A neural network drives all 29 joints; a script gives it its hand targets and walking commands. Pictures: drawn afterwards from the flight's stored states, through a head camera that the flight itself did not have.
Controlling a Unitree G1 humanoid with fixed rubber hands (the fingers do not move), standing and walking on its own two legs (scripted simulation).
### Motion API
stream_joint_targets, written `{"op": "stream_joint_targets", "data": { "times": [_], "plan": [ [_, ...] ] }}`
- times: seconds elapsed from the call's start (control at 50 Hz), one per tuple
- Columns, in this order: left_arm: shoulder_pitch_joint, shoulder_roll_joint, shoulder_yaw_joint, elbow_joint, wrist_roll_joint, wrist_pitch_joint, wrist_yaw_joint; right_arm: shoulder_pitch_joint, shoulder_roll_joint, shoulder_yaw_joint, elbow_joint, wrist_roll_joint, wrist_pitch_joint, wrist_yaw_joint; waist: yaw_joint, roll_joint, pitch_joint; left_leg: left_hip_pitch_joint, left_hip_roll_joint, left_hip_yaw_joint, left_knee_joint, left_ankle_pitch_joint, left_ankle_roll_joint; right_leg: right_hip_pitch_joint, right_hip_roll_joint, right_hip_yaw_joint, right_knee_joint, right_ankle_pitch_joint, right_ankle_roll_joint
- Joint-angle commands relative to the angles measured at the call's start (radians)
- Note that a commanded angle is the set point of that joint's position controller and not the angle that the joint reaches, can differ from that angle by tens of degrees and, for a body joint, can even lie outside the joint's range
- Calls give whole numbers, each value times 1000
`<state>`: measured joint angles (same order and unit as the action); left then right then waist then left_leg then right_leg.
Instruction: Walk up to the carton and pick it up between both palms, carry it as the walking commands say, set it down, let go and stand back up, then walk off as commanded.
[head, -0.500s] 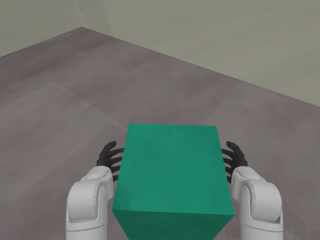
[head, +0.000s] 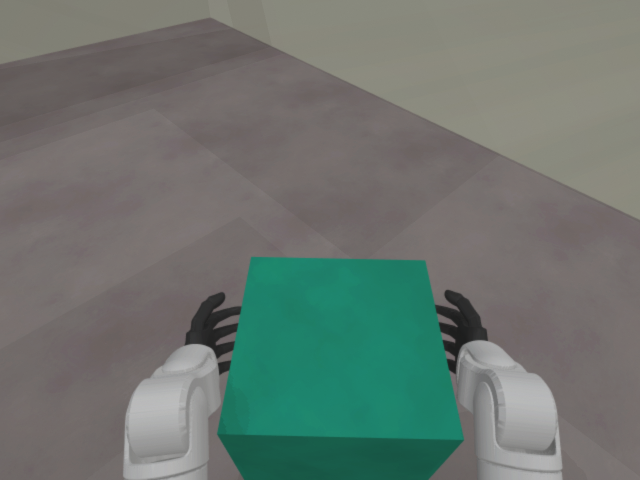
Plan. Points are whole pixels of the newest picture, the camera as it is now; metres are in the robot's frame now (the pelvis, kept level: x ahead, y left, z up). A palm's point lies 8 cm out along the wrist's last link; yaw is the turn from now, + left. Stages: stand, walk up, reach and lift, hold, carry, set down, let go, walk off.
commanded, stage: carry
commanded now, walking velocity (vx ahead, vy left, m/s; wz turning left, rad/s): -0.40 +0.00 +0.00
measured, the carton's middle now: (334, 383) +0.26 +0.01 +0.00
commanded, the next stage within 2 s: none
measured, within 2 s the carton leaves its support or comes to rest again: neither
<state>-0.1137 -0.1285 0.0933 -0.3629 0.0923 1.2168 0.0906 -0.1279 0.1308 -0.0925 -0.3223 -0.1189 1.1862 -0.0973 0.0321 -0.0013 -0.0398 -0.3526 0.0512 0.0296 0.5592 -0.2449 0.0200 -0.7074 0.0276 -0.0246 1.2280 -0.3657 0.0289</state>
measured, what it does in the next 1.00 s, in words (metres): walks backwards: right foot, then left foot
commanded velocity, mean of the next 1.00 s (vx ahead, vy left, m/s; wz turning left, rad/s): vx -0.40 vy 0.00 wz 0.00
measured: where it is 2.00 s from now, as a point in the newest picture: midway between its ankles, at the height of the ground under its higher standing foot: outside the picture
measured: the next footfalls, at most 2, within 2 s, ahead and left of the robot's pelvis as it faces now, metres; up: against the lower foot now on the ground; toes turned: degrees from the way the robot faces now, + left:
right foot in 0.24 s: -0.16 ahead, -0.13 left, +0.00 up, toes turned -8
left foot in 0.66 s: -0.37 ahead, +0.11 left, +0.00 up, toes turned +4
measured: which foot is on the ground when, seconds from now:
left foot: down 0.00-0.26, up 0.28-0.64, down 0.66-1.00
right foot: up 0.00-0.22, down 0.24-0.68, up 0.70-1.00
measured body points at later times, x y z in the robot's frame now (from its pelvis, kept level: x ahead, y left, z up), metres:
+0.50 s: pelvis -0.27 -0.02 +0.00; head -0.27 -0.05 +0.45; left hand +0.02 +0.10 +0.08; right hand +0.00 -0.21 +0.07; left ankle -0.29 +0.12 -0.65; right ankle -0.20 -0.12 -0.74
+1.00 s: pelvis -0.54 +0.01 +0.00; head -0.53 +0.02 +0.45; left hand -0.25 +0.16 +0.08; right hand -0.25 -0.15 +0.08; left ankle -0.41 +0.11 -0.74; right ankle -0.60 -0.12 -0.69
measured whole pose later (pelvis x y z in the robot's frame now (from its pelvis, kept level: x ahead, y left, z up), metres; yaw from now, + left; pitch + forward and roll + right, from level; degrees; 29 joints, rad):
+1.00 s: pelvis -0.54 +0.01 +0.00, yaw -1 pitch +4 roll -3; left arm -0.17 -0.13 0.10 -0.36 0.09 1.21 0.10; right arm -0.18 0.14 -0.13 -0.34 -0.13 1.18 -0.08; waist 0.02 0.03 -0.09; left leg -0.48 0.07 0.06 0.44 -0.03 0.03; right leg -0.37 0.02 -0.06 0.84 -0.50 0.03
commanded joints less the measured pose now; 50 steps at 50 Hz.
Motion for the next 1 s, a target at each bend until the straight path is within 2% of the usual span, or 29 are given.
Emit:
{"op": "stream_joint_targets", "data": {
  "times": [0.0, 0.1, 0.16, 0.18, 0.2, 0.22, 0.24, 0.26, 0.28, 0.3, 0.32, 0.34, 0.38, 0.44, 0.5, 0.56, 0.6, 0.62, 0.64, 0.66, 0.68, 0.7, 0.72, 0.74, 0.76, 0.8, 0.86, 0.9, 0.98],
  "plan": [
    [-560, -916, -766, -97, -434, -31, -247, -426, 869, 653, -88, 390, 4, 274, -37, 163, -259, 136, 195, -83, -152, 439, 107, 52, -11, 2, 83, -23, 30],
    [-473, -892, -736, -40, -407, -2, -234, -374, 842, 631, -42, 369, 28, 270, -43, 251, -325, 230, 247, -211, -220, 431, 113, 207, 2, -56, -337, -153, 15],
    [-439, -898, -704, -1, -394, 2, -242, -362, 861, 648, -26, 361, 32, 272, -49, 251, -348, 239, 259, -237, -246, 413, 124, 323, 15, -75, -612, -165, -21],
    [-433, -903, -693, 5, -392, 0, -246, -369, 867, 657, -29, 362, 31, 272, -43, 231, -363, 226, 249, -220, -240, 383, 108, 389, 14, -92, -739, -97, -29],
    [-432, -907, -684, 8, -390, -3, -251, -377, 869, 663, -31, 362, 28, 271, -42, 191, -362, 160, 219, -188, -228, 328, 67, 482, -17, -86, -882, -2, -35],
    [-435, -907, -675, 9, -390, -5, -257, -394, 873, 668, -34, 363, 25, 269, -44, 125, -328, 22, 177, -160, -189, 233, 22, 572, -82, -21, -952, 40, -44],
    [-442, -914, -669, 14, -382, -9, -260, -423, 872, 680, -49, 367, 22, 270, -40, -76, -306, -155, 81, -70, -104, 40, -29, 643, -233, 127, -954, 119, -76],
    [-422, -950, -668, 18, -379, -27, -263, -519, 869, 713, -123, 394, 19, 273, -23, -354, -247, -220, -19, 85, 180, -246, -78, 454, -456, 255, -891, 463, -206],
    [-471, -953, -675, -26, -382, -27, -266, -532, 910, 713, -97, 402, 14, 275, -22, -264, -201, -264, -38, 9, 498, -349, -59, 369, -488, 236, -891, 713, -246],
    [-480, -956, -672, -48, -375, -30, -267, -542, 940, 726, -97, 428, 5, 277, -22, -146, -207, -225, -65, -83, 666, -322, -46, 324, -436, 165, -882, 613, -234],
    [-492, -951, -678, -78, -373, -35, -265, -561, 948, 740, -116, 449, -6, 277, -27, -91, -211, -225, -75, -110, 747, -230, -42, 310, -366, 86, -872, 486, -190],
    [-486, -938, -679, -86, -366, -38, -263, -567, 947, 752, -129, 462, -9, 276, -31, -99, -203, -252, -84, -102, 805, -160, -41, 329, -329, 49, -851, 447, -164],
    [-467, -907, -674, -95, -357, -39, -258, -561, 929, 765, -134, 477, -4, 264, -30, -127, -224, -274, -85, -53, 822, -105, -62, 402, -293, 43, -811, 446, -161],
    [-393, -893, -655, -50, -347, -25, -259, -492, 909, 762, -111, 456, 16, 251, -28, -178, -261, -250, -82, -17, 636, -171, -63, 509, -304, 126, -828, 441, -173],
    [-389, -879, -649, -32, -346, -15, -261, -464, 909, 753, -82, 445, 29, 252, -27, -218, -286, -174, -74, 19, 383, -263, -40, 558, -337, 205, -871, 432, -185],
    [-377, -885, -652, -26, -343, -15, -261, -446, 909, 729, -54, 437, 32, 258, -15, -241, -324, -65, -85, 40, 130, -301, -7, 589, -347, 233, -917, 460, -192],
    [-375, -895, -666, -29, -347, -20, -257, -419, 909, 705, -29, 427, 27, 264, -15, -220, -361, 43, -93, 76, -72, -219, 8, 583, -342, 208, -931, 454, -159],
    [-383, -897, -672, -34, -351, -24, -256, -416, 908, 695, -21, 422, 21, 267, -17, -165, -356, 132, -66, 67, -219, -134, 11, 519, -309, 164, -905, 384, -107],
    [-405, -895, -680, -41, -357, -26, -255, -416, 910, 693, -14, 419, 17, 272, -14, -87, -325, 224, 5, -17, -261, -101, 17, 373, -262, 133, -853, 241, -54],
    [-448, -891, -699, -89, -372, -34, -258, -387, 911, 666, -8, 397, -1, 276, -45, 224, -268, 180, 282, -305, -286, -42, 126, 160, -115, -48, -679, 11, 31],
    [-541, -912, -734, -120, -396, -39, -262, -440, 936, 688, -60, 415, -6, 280, -49, 301, -204, 51, 427, -352, -284, 280, 207, 87, -66, -88, -325, -208, 31],
    [-562, -933, -745, -103, -407, -44, -266, -449, 954, 699, -74, 420, -6, 279, -47, 190, -187, -33, 414, -300, -260, 364, 224, 99, -25, 34, -64, -206, 12],
    [-566, -942, -757, -116, -424, -51, -269, -470, 949, 706, -110, 418, -6, 278, -38, 82, -187, -68, 340, -198, -234, 294, 169, 103, -23, 80, 43, -112, 4],
    [-587, -944, -772, -135, -442, -52, -266, -488, 930, 702, -140, 423, -8, 279, -33, 97, -202, -38, 273, -118, -209, 257, 118, 75, -13, 74, 98, -17, 0],
    [-582, -938, -776, -124, -445, -49, -261, -457, 910, 681, -124, 413, -6, 278, -33, 130, -214, 10, 232, -73, -191, 283, 103, 54, -6, 46, 133, 21, 8],
    [-552, -911, -773, -109, -437, -39, -254, -420, 867, 658, -101, 392, -4, 274, -38, 151, -242, 103, 199, -64, -166, 358, 105, 51, -4, 14, 150, 5, 31],
    [-515, -887, -769, -98, -425, -23, -240, -387, 838, 637, -84, 379, 7, 272, -37, 200, -268, 196, 203, -132, -197, 337, 100, 92, -17, -17, -81, -68, 37],
    [-485, -884, -752, -68, -410, -13, -235, -375, 835, 631, -63, 376, 17, 273, -41, 235, -294, 222, 235, -199, -234, 310, 109, 155, -8, -41, -228, -128, 30],
    [-438, -900, -705, -1, -388, -7, -240, -375, 861, 647, -39, 370, 27, 276, -48, 240, -336, 224, 259, -237, -284, 318, 115, 333, 15, -77, -588, -171, -18]
  ]
}}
